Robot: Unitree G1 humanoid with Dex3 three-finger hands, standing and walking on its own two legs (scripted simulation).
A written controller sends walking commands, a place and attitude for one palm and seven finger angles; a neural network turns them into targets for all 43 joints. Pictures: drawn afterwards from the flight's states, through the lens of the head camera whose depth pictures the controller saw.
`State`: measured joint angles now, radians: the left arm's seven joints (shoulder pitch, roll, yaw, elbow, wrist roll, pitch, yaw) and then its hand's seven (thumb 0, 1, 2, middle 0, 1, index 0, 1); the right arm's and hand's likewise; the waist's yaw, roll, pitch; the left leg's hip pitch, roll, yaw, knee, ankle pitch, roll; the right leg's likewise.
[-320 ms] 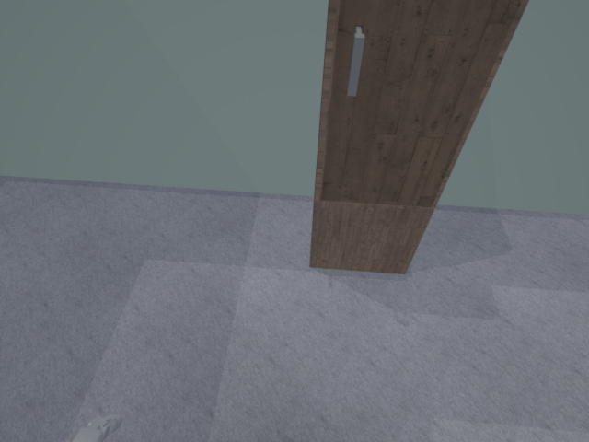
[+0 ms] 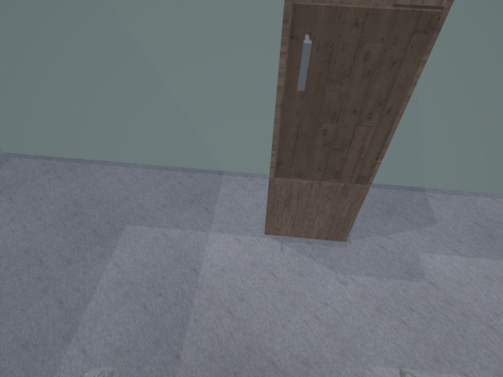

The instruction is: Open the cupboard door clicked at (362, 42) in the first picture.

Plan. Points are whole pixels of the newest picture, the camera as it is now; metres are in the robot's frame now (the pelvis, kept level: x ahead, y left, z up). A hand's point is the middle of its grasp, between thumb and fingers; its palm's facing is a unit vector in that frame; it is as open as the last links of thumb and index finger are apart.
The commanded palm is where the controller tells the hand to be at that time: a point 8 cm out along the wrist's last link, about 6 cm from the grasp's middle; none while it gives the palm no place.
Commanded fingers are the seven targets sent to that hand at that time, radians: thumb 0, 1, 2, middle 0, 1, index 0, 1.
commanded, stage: stand and wait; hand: left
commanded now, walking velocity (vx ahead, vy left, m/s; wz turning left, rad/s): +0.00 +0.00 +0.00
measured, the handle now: (303, 63) +0.84 -0.08 +0.12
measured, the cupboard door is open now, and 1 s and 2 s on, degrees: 0 0 0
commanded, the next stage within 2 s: look at it before walking up in 0.76 s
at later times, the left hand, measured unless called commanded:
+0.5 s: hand out of the picture +0.04 +0.23 -0.15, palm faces -0.02 -0.94 -0.34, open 7.4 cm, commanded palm none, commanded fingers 0.00 0.90 0.90 -0.20 -0.30 -0.20 -0.30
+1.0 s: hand out of the picture +0.04 +0.22 -0.15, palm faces -0.04 -0.95 -0.32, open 7.4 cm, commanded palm none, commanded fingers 0.00 0.90 0.90 -0.20 -0.30 -0.20 -0.30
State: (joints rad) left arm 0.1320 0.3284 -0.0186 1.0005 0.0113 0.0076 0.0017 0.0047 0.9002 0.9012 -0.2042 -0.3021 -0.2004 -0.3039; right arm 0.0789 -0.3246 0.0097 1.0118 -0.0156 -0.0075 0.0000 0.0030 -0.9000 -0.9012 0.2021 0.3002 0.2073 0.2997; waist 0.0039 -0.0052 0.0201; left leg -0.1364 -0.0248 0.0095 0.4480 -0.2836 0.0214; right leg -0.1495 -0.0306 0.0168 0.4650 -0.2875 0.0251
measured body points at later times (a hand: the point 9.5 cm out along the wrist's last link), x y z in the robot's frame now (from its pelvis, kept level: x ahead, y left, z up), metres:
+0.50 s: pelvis -0.02 -0.02 +0.01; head -0.03 -0.02 +0.45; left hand +0.05 +0.28 -0.13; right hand +0.04 -0.31 -0.13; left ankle -0.03 +0.11 -0.74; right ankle -0.02 -0.14 -0.74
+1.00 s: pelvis -0.02 -0.02 +0.01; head -0.02 -0.02 +0.46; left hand +0.04 +0.27 -0.13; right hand +0.04 -0.31 -0.13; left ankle -0.03 +0.11 -0.74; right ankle -0.02 -0.14 -0.74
